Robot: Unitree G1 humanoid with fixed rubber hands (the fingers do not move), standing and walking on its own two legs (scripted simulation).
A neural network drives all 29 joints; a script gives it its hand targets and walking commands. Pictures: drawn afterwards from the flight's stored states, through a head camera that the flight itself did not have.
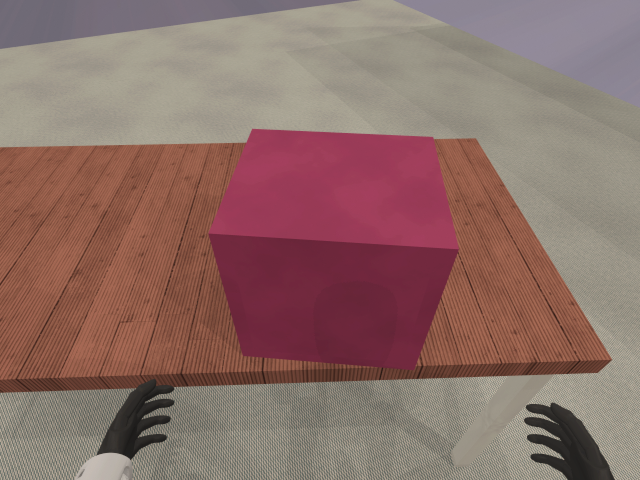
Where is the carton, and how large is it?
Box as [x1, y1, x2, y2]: [208, 129, 458, 369]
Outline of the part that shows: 252,129 208,233 243,355 413,369 458,250 433,138 424,136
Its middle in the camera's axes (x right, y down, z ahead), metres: +0.02 +0.02 +0.59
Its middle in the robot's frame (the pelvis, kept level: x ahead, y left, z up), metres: +0.44 +0.03 +0.04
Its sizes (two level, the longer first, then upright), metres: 0.270 0.229 0.272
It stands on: a table, 0.69 m high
